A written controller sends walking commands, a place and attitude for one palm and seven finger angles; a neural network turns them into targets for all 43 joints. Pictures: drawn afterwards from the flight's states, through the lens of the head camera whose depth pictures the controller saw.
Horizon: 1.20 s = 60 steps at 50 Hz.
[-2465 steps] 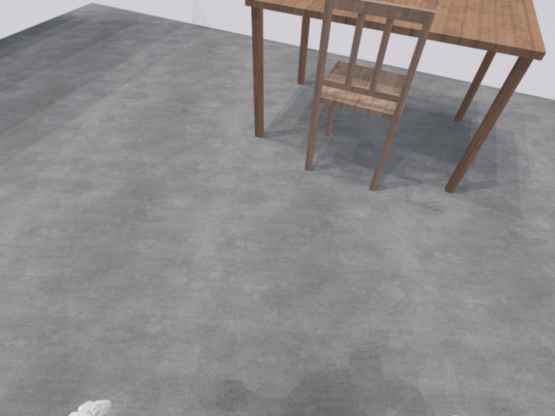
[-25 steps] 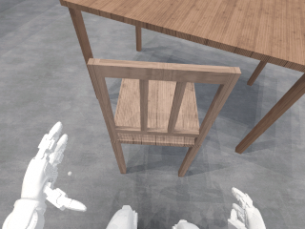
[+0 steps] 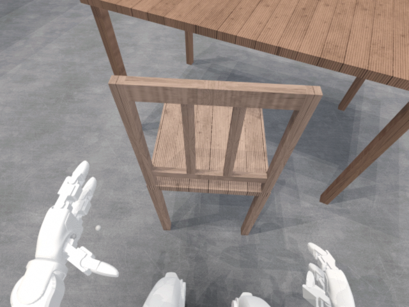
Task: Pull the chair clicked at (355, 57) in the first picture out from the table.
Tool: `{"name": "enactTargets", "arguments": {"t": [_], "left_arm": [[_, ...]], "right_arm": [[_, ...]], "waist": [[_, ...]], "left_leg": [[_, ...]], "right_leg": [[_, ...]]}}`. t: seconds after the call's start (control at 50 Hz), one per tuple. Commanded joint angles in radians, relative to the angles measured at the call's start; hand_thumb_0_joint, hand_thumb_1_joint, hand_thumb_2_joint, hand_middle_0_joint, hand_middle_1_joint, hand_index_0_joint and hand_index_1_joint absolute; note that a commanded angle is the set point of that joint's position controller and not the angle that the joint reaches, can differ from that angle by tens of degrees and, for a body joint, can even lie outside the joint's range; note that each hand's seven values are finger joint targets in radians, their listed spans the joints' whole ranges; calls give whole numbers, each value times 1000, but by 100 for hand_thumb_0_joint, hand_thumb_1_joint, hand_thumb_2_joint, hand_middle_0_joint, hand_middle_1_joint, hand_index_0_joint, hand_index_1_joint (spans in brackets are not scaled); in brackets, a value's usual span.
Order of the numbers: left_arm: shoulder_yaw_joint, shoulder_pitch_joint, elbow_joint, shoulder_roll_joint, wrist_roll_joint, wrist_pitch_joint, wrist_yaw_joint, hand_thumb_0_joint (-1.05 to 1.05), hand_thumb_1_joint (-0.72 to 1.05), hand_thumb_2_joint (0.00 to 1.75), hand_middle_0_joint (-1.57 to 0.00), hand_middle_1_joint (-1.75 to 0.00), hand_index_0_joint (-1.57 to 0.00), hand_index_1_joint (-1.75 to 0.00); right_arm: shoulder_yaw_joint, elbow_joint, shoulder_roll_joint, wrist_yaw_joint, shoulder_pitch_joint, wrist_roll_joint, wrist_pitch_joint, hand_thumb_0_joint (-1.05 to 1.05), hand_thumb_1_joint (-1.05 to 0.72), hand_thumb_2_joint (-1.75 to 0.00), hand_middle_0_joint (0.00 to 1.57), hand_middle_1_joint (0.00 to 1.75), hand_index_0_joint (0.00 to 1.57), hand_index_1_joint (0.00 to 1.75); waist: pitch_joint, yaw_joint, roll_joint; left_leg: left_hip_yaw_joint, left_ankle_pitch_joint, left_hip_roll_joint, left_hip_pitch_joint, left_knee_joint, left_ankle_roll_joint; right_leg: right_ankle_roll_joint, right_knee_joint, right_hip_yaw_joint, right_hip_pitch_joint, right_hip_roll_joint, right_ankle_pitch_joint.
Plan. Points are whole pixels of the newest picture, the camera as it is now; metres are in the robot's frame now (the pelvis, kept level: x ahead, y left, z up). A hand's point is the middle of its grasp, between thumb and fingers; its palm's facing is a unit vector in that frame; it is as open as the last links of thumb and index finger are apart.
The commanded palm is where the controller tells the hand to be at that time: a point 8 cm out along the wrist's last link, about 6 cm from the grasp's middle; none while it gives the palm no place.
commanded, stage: aim the fingers beside a spindle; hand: left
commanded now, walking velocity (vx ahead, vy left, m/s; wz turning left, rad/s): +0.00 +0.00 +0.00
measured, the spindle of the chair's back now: (189, 142) +0.48 +0.06 -0.02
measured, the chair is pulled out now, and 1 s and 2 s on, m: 0.24 0.24 0.24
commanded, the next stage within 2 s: none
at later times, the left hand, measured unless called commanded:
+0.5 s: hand (113, 210) +0.29 +0.19 +0.02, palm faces -0.02 -1.00 -0.05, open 16.9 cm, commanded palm +0.27 +0.24 +0.02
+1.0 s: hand (126, 197) +0.32 +0.18 +0.00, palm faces -0.03 -1.00 -0.04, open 16.9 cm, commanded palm +0.31 +0.23 +0.00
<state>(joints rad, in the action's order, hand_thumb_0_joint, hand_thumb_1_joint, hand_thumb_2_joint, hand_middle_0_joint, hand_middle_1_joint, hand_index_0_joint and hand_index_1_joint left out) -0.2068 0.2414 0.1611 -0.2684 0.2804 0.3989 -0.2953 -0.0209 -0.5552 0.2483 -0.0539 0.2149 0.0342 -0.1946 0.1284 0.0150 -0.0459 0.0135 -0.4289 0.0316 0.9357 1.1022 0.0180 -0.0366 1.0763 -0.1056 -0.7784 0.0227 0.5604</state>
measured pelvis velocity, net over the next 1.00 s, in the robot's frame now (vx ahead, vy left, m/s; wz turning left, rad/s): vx -0.01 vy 0.01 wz -0.03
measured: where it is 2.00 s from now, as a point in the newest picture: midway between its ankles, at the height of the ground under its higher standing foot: outside the picture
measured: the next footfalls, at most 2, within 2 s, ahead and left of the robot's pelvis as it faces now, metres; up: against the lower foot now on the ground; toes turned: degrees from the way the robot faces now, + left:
none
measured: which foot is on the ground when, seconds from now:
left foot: down 0.00-1.00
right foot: down 0.00-1.00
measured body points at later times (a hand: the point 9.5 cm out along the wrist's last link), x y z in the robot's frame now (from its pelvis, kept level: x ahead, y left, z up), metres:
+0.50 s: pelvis +0.00 +0.00 -0.01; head +0.09 +0.00 +0.43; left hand +0.28 +0.24 +0.02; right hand +0.16 -0.25 -0.11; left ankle +0.06 +0.11 -0.66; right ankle -0.02 -0.10 -0.66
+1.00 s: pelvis -0.01 +0.01 -0.03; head +0.09 +0.01 +0.41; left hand +0.32 +0.23 +0.00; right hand +0.14 -0.25 -0.13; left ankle +0.06 +0.11 -0.66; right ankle -0.02 -0.10 -0.66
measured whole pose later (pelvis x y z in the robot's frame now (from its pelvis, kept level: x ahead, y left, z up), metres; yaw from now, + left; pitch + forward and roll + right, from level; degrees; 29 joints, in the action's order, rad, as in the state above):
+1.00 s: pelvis -0.01 +0.01 -0.03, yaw -2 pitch +20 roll -3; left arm -0.19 -0.07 0.37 -0.25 0.22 0.44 -0.21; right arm -0.01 -0.58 0.25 -0.02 0.21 0.02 -0.12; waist 0.14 0.04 -0.04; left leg -0.01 -0.46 0.04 1.12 1.23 0.03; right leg -0.03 1.22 -0.08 -0.97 0.02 0.60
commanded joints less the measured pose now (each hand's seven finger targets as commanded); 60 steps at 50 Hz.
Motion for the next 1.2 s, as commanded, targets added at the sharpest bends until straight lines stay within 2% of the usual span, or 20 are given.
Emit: {"name": "enactTargets", "arguments": {"t": [0.0, 0.08, 0.12, 0.2, 0.3, 0.4, 0.46, 0.52, 0.6, 0.68, 0.76, 0.8, 0.82, 0.88, 0.92, 0.94, 1.0, 1.04, 1.08, 1.18], "left_arm": [[-112, -121, -196, -176, 30, 88, -4, 0, -50, 30, -6, -8, -6, -8], [-128, -104, -188, -179, 26, 95, 12, 0, -50, 30, -6, -8, -6, -8], [-106, -122, -156, -156, 25, 89, 11, 0, -50, 30, -6, -8, -6, -8], [-93, -142, -97, -147, 21, 82, -2, 0, -50, 30, -6, -8, -6, -8], [-64, -217, -153, -141, 22, 104, -3, 0, -50, 30, -6, -8, -6, -8], [-101, -275, -93, -169, 7, 121, 35, 0, -50, 30, -6, -8, -6, -8], [-83, -276, -71, -146, 2, 115, 41, 0, -50, 30, -6, -8, -6, -8], [-74, -266, -88, -148, -3, 107, 39, 0, -50, 30, -6, -8, -6, -8], [-48, -336, -51, -131, -8, 98, 43, 0, -50, 30, -6, -8, -6, -8], [-52, -360, -37, -130, -18, 108, 60, 0, -50, 30, -6, -8, -6, -8], [-35, -456, -3, -123, -33, 119, 74, 0, -50, 30, -6, -8, -6, -8], [-51, -497, 11, -142, -40, 124, 80, 0, -50, 30, -6, -8, -6, -8], [-62, -491, 6, -154, -44, 128, 83, 0, -50, 30, -6, -8, -6, -8], [-35, -466, -6, -127, -41, 123, 84, 0, -50, 30, -6, -8, -6, -8], [-41, -441, 7, -130, -40, 115, 88, 0, -50, 30, -6, -8, -6, -8], [-37, -456, 28, -126, -39, 108, 91, 0, -50, 30, -6, -8, -6, -8], [-41, -510, 81, -125, -46, 105, 96, 0, -50, 30, -6, -8, -6, -8], [-61, -520, 98, -137, -45, 111, 100, 0, -50, 30, -6, -8, -6, -8], [-31, -568, 82, -118, -51, 123, 100, 0, -50, 30, -6, -8, -6, -8], [-14, -611, 38, -120, -64, 154, 113, 0, -50, 30, -6, -8, -6, -8]], "right_arm": [[69, 129, 138, -12, -12, 0, -49, 0, -90, -90, 20, 30, 20, 30], [72, 123, 130, -3, -19, 0, -45, 0, -90, -90, 20, 30, 20, 30], [72, 119, 133, 0, -15, -1, -39, 0, -90, -90, 20, 30, 20, 30], [73, 114, 142, 0, -12, 1, -32, 0, -90, -90, 20, 30, 20, 30], [74, 117, 147, 1, -6, -2, -38, 0, -90, -90, 20, 30, 20, 30], [73, 99, 149, 3, -2, -8, -29, 0, -90, -90, 20, 30, 20, 30], [71, 108, 148, 8, -7, -7, -19, 0, -90, -90, 20, 30, 20, 30], [75, 117, 150, 14, -3, -7, -13, 0, -90, -90, 20, 30, 20, 30], [73, 111, 153, 15, -1, -7, -2, 0, -90, -90, 20, 30, 20, 30], [74, 112, 152, 15, 1, -9, 6, 0, -90, -90, 20, 30, 20, 30], [70, 102, 152, 15, 2, -13, 16, 0, -90, -90, 20, 30, 20, 30], [70, 96, 154, 13, 5, -14, 19, 0, -90, -90, 20, 30, 20, 30], [71, 98, 155, 14, 6, -15, 20, 0, -90, -90, 20, 30, 20, 30], [73, 106, 154, 20, 7, -15, 24, 0, -90, -90, 20, 30, 20, 30], [73, 108, 155, 24, 9, -15, 34, 0, -90, -90, 20, 30, 20, 30], [72, 106, 156, 24, 8, -15, 40, 0, -90, -90, 20, 30, 20, 30], [71, 97, 156, 23, 12, -14, 52, 0, -90, -90, 20, 30, 20, 30], [71, 97, 157, 22, 12, -13, 58, 0, -90, -90, 20, 30, 20, 30], [70, 99, 155, 24, 14, -15, 58, 0, -90, -90, 20, 30, 20, 30], [76, 89, 160, 25, 23, -22, 57, 0, -90, -90, 20, 30, 20, 30]], "waist": [[262, 15, 3], [280, 1, -40], [263, 16, -16], [240, 23, 4], [305, 27, -19], [287, 28, 4], [297, 20, -21], [352, 13, -22], [315, 33, 8], [310, 29, -1], [310, 42, -2], [332, 40, -11], [355, 28, -33], [400, 24, -44], [401, 17, -38], [385, 27, -2], [347, 41, 32], [339, 36, 26], [350, 42, -8], [433, 43, -53]], "left_leg": [[22, 201, -17, -259, -110, 21], [18, 248, -16, -276, -106, 18], [17, 237, -15, -260, -99, 19], [14, 207, -16, -221, -85, 20], [22, 229, -13, -255, -76, 22], [24, 190, -11, -211, -62, 20], [21, 180, -12, -213, -66, 17], [23, 220, -9, -243, -63, 18], [26, 184, -9, -205, -48, 19], [32, 175, -8, -204, -46, 17], [35, 134, -8, -183, -33, 16], [34, 133, -9, -179, -24, 17], [35, 147, -8, -193, -23, 14], [40, 204, -6, -241, -24, 13], [38, 209, -5, -234, -25, 10], [35, 194, -6, -205, -19, 13], [31, 146, -8, -144, -5, 16], [29, 134, -8, -132, -2, 15], [34, 141, -8, -147, 4, 15], [52, 206, 0, -231, 17, 10]], "right_leg": [[23, -180, 86, 45, -4, -274], [19, -160, 76, 49, -3, -323], [24, -158, 77, 26, -4, -324], [26, -156, 89, 5, -4, -304], [23, -132, 80, -6, -3, -310], [22, -117, 82, -43, -1, -263], [19, -110, 79, -49, -3, -250], [17, -98, 76, -34, -2, -291], [20, -97, 77, -69, -1, -260], [16, -84, 69, -94, 1, -241], [16, -74, 72, -130, 1, -195], [14, -66, 76, -130, 1, -193], [11, -59, 77, -129, 0, -201], [9, -50, 67, -121, 1, -248], [10, -47, 65, -118, 0, -256], [14, -49, 69, -118, 0, -254], [17, -47, 73, -134, 1, -220], [15, -43, 74, -144, 1, -207], [11, -33, 71, -161, 2, -207], [8, -8, 63, -195, 2, -233]]}}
